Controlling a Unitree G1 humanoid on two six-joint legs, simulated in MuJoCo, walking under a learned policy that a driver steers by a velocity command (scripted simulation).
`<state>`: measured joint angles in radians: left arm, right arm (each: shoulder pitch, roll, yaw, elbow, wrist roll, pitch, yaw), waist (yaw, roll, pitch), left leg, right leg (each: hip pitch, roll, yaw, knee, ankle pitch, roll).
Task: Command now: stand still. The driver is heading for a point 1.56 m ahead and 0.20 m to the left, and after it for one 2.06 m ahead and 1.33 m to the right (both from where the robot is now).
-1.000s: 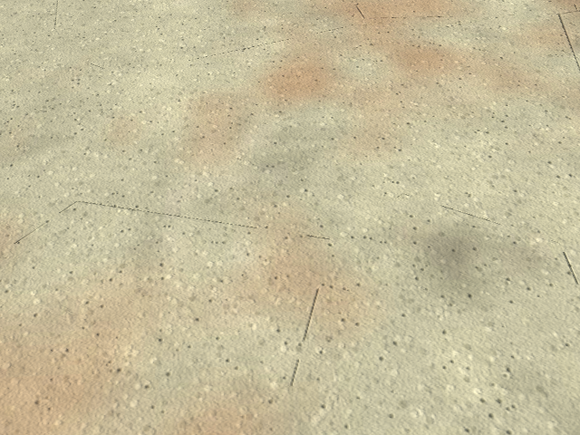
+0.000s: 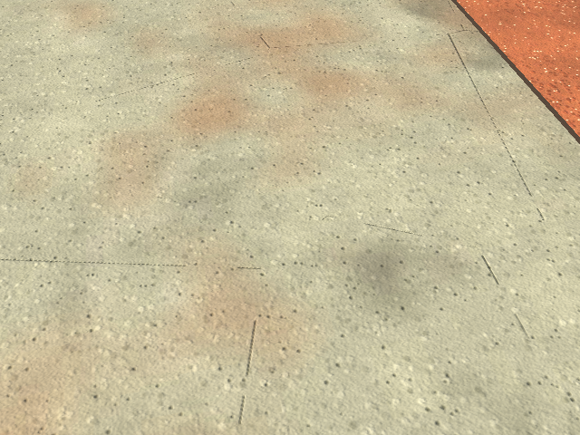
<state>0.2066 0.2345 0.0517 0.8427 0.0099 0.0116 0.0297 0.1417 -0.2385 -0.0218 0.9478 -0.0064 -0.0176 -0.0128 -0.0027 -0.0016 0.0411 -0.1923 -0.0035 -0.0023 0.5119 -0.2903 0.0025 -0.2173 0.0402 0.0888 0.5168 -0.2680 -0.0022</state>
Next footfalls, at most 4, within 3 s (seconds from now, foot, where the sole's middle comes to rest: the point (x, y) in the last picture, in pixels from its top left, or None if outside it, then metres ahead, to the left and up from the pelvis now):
1.52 left None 0.46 0.10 -0.77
2.06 right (354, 334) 0.77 -0.13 -0.77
2.62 left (254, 251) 1.04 0.13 -0.77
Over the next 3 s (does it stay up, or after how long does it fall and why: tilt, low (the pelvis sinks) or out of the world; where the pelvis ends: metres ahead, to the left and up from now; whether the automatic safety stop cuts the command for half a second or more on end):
stays up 1.11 0.08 0.01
